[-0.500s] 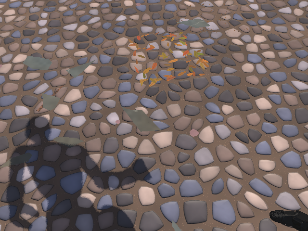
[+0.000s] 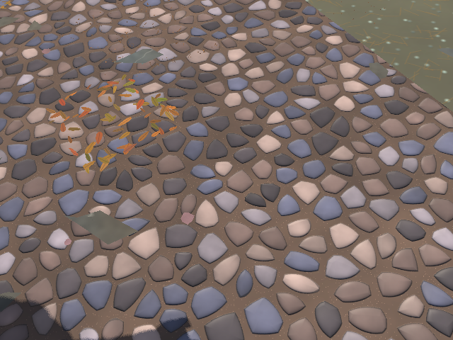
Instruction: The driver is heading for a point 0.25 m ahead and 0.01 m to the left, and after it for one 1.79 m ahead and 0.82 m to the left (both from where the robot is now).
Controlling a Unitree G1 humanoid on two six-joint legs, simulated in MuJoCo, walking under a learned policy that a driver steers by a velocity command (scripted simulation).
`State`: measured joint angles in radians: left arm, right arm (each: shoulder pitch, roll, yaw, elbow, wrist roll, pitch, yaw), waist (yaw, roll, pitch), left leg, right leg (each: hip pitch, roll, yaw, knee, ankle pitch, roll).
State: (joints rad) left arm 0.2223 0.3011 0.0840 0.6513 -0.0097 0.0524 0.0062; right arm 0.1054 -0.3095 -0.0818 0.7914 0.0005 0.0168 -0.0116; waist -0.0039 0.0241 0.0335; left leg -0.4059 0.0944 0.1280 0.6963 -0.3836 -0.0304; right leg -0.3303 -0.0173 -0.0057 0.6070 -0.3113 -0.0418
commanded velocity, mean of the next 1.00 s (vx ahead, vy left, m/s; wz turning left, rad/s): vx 0.05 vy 0.00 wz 0.29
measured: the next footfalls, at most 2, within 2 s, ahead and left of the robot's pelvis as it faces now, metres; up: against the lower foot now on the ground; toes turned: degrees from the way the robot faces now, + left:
left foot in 0.40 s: +0.15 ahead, +0.12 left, +0.00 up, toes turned +6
right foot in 0.82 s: +0.21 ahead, -0.12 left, +0.00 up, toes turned +22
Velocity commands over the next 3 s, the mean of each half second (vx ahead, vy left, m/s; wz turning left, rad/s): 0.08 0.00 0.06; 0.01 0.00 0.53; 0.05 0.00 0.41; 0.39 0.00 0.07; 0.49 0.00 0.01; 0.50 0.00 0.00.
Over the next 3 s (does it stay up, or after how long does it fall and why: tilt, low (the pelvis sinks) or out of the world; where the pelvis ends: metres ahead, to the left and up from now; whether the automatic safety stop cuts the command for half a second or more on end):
stays up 0.75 0.38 0.02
